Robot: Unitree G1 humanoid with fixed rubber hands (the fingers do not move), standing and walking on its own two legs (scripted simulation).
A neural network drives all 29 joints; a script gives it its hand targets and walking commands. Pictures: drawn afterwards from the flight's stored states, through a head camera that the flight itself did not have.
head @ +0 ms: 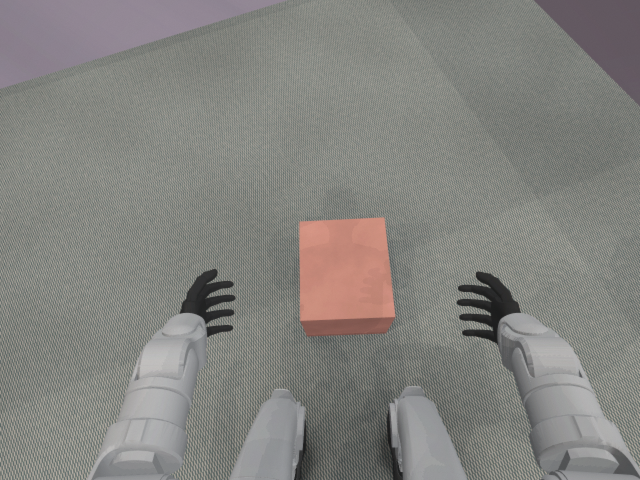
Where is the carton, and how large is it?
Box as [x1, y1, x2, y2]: [299, 217, 394, 336]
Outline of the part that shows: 383,217 299,222 300,321 307,336 384,333 387,330 394,318 394,308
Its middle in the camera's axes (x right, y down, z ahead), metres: +0.07 +0.11 +1.05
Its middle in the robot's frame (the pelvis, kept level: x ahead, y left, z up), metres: +0.54 +0.00 -0.58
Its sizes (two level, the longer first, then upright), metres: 0.264 0.225 0.209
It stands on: the floor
